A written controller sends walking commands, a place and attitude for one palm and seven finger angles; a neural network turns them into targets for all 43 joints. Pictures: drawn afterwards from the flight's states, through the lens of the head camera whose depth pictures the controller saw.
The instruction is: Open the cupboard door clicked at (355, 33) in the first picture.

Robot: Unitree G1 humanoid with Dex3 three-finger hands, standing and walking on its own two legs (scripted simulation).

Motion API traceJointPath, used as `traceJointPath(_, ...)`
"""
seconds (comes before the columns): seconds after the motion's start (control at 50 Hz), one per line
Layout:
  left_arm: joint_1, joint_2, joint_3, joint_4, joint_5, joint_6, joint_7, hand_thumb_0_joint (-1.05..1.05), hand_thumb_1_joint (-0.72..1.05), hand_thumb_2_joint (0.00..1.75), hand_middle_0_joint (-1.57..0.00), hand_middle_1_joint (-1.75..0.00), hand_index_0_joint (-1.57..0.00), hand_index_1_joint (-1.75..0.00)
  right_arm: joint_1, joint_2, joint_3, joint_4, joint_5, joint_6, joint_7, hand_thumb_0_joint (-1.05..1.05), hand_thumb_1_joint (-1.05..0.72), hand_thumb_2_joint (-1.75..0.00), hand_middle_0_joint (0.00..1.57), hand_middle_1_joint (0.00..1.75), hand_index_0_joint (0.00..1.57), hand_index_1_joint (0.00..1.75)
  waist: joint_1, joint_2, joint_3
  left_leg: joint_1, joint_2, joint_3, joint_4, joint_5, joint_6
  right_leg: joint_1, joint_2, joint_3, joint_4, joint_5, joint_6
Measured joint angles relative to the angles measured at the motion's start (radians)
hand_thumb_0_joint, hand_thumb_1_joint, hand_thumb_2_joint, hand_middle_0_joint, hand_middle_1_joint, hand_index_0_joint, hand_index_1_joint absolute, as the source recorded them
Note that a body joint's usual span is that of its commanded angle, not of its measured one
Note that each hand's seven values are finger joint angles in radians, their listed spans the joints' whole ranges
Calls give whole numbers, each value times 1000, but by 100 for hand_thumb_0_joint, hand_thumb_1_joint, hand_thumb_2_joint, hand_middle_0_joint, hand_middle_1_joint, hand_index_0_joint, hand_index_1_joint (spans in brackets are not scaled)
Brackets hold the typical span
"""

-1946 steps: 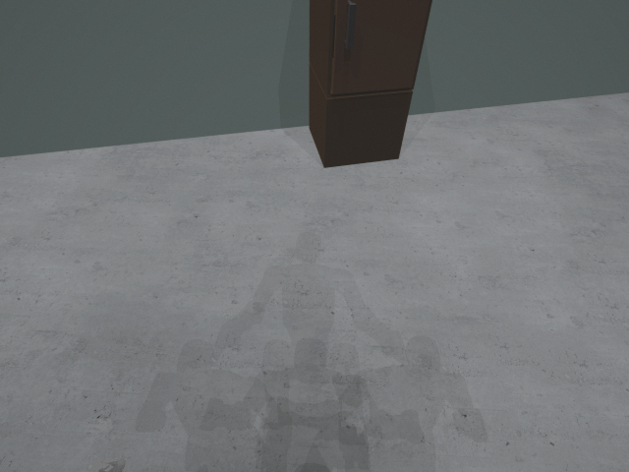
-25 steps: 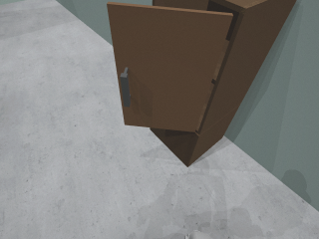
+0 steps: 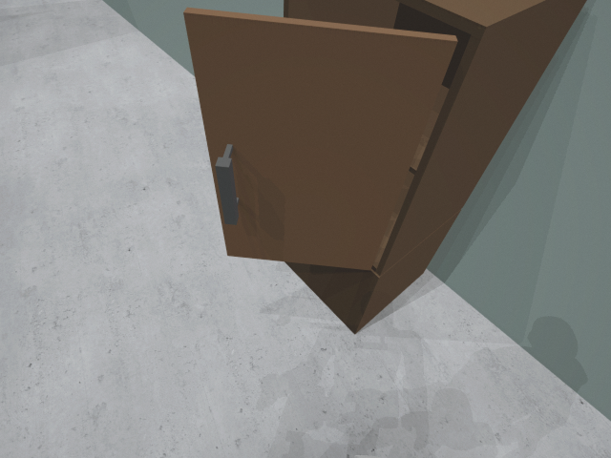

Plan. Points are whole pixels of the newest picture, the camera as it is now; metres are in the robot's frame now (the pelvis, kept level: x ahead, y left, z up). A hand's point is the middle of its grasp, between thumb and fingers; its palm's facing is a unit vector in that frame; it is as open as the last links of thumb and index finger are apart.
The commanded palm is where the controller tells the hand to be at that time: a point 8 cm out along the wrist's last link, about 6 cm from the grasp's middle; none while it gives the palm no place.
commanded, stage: come to a stop and stand still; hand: left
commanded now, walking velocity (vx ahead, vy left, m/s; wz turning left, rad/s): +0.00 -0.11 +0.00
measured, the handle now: (230, 185) +0.59 +0.17 -0.05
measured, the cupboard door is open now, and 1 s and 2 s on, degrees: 44 44 44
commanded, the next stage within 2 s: look again from close up in 0.72 s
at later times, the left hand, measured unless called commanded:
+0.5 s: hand out of the picture -0.01 +0.15 -0.16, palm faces +0.01 -0.97 -0.25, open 7.4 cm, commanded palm none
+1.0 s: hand out of the picture -0.03 +0.14 -0.17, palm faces -0.01 -0.98 -0.22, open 7.4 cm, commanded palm none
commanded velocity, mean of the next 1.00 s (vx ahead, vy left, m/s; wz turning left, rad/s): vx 0.00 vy -0.01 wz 0.00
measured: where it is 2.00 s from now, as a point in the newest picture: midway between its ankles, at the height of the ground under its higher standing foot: outside the picture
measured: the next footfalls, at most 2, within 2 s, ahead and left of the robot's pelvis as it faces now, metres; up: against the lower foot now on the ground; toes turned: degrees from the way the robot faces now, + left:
right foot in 0.18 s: +0.01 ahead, -0.13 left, +0.00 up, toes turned -2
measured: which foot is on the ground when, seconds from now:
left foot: down 0.00-1.00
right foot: up 0.00-0.16, down 0.18-1.00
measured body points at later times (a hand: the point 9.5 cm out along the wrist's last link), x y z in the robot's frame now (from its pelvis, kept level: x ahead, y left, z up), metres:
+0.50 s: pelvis -0.04 -0.03 +0.00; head -0.04 -0.06 +0.45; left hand -0.01 +0.20 -0.14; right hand +0.03 -0.26 -0.16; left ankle -0.06 +0.08 -0.73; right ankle -0.03 -0.13 -0.73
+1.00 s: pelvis -0.04 -0.04 +0.01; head -0.03 -0.05 +0.45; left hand -0.03 +0.19 -0.15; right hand -0.10 -0.25 -0.16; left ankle -0.06 +0.08 -0.73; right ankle -0.03 -0.13 -0.73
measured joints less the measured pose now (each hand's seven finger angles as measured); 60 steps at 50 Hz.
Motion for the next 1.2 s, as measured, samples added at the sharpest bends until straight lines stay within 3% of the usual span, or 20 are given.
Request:
traceJointPath(0.08, 29, 16, 10, 5, 2, 8, -3, 1, 91, 90, -20, -30, -20, -30, -30, -4, 3, -16, -5, -6, -3, 0, -91, -90, 20, 29, 20, 30, 16, 10, 11, 0, 4, -10, -12, 13, -4, 22, 18, 15, 30, -18, 3)
traceJointPath(0.12, 46, 21, 9, 8, 2, 7, -6, 1, 91, 90, -20, -30, -20, -30, -44, -10, 2, -17, -5, -9, -1, 0, -91, -90, 20, 29, 20, 30, 22, 17, 14, -2, 6, -13, -11, 15, -8, 65, 16, 7, -52, 7, 3)
traceJointPath(0.18, 82, 29, 6, 12, 5, -6, -11, 1, 91, 90, -19, -30, -19, -30, -55, -18, -1, -16, 3, -8, 4, 0, -91, -90, 20, 30, 21, 30, 33, 18, 6, -15, 3, -7, 20, -1, -20, 152, 10, 3, -235, 143, -2)
traceJointPath(0.2, 93, 28, 4, 19, 7, -13, -10, 1, 91, 90, -19, -30, -19, -30, -61, -23, -4, -14, 7, -6, 6, 0, -91, -90, 20, 30, 21, 30, 36, 22, 1, -22, 6, -3, 35, -11, -25, 167, 13, 5, -265, 114, -3)
traceJointPath(0.3, 151, 2, -25, 18, 8, -51, 20, 1, 91, 90, -19, -30, -20, -30, -73, -57, -5, -68, 17, -16, 19, 0, -91, -90, 20, 29, 20, 30, 17, 66, -13, -47, 26, -8, 61, -13, -36, 140, 32, 4, -241, 93, -9)
traceJointPath(0.44, 157, -28, -54, 12, 4, -60, 6, 1, 91, 90, -20, -30, -20, -30, -56, -67, 15, -79, 9, -13, 25, 0, -91, -90, 20, 29, 20, 30, 22, 92, -32, -18, 22, -10, 28, 28, -43, 162, 29, 1, -253, 116, -20)
traceJointPath(0.62, 154, -28, -58, 15, 5, -58, -7, 1, 92, 90, -20, -30, -20, -30, 14, -59, 29, -31, -1, -13, 37, 0, -92, -90, 20, 29, 20, 30, 11, 85, -57, -32, 29, -10, -31, 89, -51, 147, 40, -1, -312, 174, -34)
traceJointPath(0.86, 146, -27, -55, 66, -1, -67, -9, 1, 91, 90, -20, -30, -20, -30, 119, -35, 45, 79, 4, -26, 29, 0, -91, -90, 20, 29, 20, 30, 1, 63, -35, -27, 27, -9, -64, 106, -54, 149, 40, 1, -337, 188, -34)
traceJointPath(1.2, 148, -39, -54, 104, 4, -71, 0, 1, 92, 90, -20, -30, -20, -30, 25, 6, 45, 77, 9, -47, 19, 0, -91, -90, 20, 29, 20, 30, 18, 51, -39, 1, 23, 0, -65, 83, -49, 170, 37, 10, -331, 166, -26)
